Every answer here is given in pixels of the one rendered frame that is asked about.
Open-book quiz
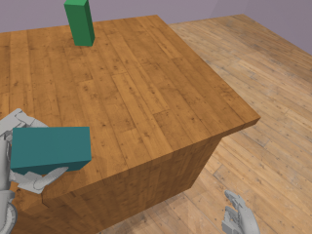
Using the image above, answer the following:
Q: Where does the sponge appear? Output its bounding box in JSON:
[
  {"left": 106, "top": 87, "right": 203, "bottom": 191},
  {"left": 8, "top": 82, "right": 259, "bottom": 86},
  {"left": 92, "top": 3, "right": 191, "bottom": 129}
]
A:
[{"left": 10, "top": 127, "right": 92, "bottom": 176}]

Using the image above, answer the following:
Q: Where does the robot left hand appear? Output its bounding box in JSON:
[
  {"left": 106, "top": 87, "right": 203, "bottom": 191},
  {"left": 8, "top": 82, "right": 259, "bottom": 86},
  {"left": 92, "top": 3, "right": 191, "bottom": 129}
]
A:
[{"left": 0, "top": 108, "right": 69, "bottom": 194}]

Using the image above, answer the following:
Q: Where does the table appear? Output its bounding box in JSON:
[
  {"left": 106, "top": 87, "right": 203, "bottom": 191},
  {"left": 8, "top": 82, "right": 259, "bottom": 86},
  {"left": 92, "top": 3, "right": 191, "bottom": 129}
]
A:
[{"left": 0, "top": 15, "right": 261, "bottom": 234}]

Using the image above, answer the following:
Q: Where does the robot left forearm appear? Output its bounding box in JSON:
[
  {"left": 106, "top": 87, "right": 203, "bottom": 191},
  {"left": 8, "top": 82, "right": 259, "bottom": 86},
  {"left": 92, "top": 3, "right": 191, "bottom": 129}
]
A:
[{"left": 0, "top": 190, "right": 18, "bottom": 234}]

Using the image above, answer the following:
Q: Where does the robot right hand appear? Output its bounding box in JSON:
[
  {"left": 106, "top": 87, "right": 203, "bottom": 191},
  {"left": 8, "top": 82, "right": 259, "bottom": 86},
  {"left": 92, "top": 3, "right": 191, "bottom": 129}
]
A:
[{"left": 221, "top": 189, "right": 260, "bottom": 234}]

